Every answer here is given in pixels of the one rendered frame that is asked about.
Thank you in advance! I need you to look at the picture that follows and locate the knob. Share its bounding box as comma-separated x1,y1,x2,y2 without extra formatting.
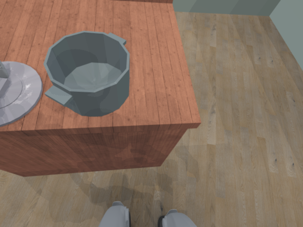
0,78,10,98

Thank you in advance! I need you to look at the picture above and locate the table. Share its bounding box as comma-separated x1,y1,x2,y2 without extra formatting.
0,0,201,177

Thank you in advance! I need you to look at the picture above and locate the robot right thigh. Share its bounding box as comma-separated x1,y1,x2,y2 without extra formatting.
162,212,197,227

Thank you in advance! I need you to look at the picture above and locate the robot thigh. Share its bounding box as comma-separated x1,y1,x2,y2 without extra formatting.
99,205,129,227
162,212,197,227

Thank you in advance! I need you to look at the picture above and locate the lid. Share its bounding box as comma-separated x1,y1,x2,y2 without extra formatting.
0,61,43,127

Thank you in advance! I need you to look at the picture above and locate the robot left thigh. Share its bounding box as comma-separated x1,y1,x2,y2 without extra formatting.
99,205,129,227

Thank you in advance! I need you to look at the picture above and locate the pot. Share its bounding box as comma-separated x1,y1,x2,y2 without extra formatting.
44,31,130,117

